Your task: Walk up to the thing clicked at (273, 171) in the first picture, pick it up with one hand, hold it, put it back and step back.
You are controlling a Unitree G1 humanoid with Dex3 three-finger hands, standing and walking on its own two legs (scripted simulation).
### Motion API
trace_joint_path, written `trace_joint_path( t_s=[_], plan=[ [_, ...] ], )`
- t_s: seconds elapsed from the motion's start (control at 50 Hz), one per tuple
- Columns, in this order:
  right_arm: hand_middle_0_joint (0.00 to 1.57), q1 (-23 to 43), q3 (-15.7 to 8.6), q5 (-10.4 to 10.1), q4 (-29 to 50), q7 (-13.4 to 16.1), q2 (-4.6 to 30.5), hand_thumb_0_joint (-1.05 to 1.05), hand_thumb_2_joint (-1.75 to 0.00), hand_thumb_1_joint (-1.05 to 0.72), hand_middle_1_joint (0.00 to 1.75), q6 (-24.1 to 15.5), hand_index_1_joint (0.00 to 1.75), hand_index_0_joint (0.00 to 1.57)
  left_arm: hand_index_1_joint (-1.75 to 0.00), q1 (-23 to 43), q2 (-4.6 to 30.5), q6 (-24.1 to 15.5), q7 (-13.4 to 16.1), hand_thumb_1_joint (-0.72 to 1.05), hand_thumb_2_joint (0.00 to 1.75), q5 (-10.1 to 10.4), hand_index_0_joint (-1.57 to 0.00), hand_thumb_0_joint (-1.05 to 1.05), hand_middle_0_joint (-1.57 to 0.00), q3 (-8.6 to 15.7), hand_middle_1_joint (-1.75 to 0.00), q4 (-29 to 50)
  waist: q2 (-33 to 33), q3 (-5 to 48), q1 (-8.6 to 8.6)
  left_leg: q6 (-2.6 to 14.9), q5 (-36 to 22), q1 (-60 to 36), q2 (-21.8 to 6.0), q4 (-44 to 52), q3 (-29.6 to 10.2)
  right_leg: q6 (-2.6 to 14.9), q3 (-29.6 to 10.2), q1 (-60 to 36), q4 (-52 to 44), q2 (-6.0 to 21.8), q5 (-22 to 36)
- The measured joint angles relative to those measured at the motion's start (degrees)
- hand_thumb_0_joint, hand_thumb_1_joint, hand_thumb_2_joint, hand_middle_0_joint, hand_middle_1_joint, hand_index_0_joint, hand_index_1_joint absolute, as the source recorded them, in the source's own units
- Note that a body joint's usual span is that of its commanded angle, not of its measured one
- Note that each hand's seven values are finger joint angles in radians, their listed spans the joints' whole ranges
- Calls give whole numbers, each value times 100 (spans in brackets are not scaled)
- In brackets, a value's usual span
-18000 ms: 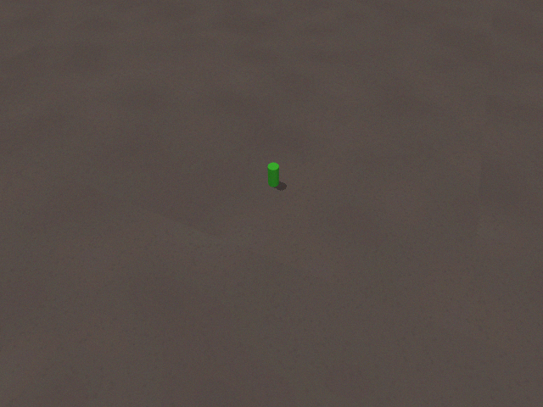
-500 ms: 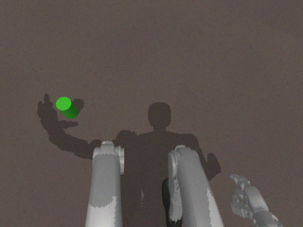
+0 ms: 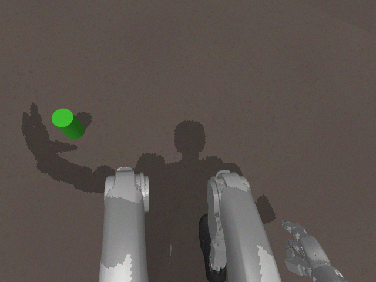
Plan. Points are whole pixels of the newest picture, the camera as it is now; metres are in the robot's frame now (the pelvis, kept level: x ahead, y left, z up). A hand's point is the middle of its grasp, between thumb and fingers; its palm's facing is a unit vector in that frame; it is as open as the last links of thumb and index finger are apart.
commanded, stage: go down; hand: left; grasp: from above
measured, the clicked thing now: (69, 124) +0.49 +0.36 -0.33
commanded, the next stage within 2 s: approach in 1.22 s
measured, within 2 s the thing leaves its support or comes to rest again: neither
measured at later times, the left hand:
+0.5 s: hand out of the picture +0.34 +0.49 +0.00, palm faces +0.43 -0.88 -0.21, open 17.4 cm
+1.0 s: hand out of the picture +0.33 +0.50 -0.01, palm faces +0.45 -0.88 -0.17, open 17.5 cm
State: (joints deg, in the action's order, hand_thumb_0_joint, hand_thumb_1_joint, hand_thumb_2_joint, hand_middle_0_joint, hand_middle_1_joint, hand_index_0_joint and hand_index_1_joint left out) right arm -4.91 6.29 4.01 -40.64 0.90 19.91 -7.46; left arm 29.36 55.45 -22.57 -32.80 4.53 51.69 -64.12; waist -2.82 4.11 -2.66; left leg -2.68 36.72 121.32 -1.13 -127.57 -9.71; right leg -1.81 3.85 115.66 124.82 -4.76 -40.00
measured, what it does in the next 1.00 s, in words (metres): stands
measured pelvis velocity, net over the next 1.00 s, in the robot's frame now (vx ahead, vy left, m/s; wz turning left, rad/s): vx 0.00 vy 0.00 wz -0.03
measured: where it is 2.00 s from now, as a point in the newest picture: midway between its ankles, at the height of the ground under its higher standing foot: (171, 260)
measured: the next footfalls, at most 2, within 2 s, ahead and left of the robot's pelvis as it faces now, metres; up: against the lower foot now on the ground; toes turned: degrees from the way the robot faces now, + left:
none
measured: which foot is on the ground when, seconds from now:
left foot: down 0.00-1.00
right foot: down 0.00-1.00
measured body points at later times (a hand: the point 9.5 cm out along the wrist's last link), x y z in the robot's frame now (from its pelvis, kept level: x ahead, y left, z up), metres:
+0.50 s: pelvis +0.00 +0.00 -0.02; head +0.21 +0.09 +0.37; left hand +0.31 +0.54 +0.02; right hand +0.17 -0.27 -0.12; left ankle +0.10 +0.14 -0.35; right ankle +0.10 -0.12 -0.35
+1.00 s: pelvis +0.00 +0.00 -0.03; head +0.20 +0.10 +0.36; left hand +0.30 +0.54 +0.00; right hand +0.18 -0.26 -0.12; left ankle +0.10 +0.14 -0.35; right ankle +0.10 -0.12 -0.35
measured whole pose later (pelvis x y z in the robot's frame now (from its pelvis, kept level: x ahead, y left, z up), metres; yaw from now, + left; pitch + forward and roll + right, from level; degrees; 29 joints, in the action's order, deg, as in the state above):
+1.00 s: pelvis +0.00 +0.00 -0.03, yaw -2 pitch +27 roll -9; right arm -2.0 8.8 5.0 -38.5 0.4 21.4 -6.3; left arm 29.5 58.9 -24.5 -36.3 8.3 56.7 -65.2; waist -4.5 1.0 -2.6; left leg -2.4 37.0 125.3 -0.8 -134.1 -11.4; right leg -2.3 5.1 118.6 130.1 -5.2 -40.2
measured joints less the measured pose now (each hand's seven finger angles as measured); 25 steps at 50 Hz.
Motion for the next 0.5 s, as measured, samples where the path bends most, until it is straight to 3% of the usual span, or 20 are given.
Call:
trace_joint_path(
  t_s=[0.5],
  plan=[
    [21,128,98,52,13,-24,59,0,-90,-90,30,58,30,21,-18,39,186,-60,-199,-59,17,193,-5,-2,-4,281,-18,-40,-67,-133,9,14,73,243,17,-372,-78,-28,56,189,308,-19,-74]
  ],
)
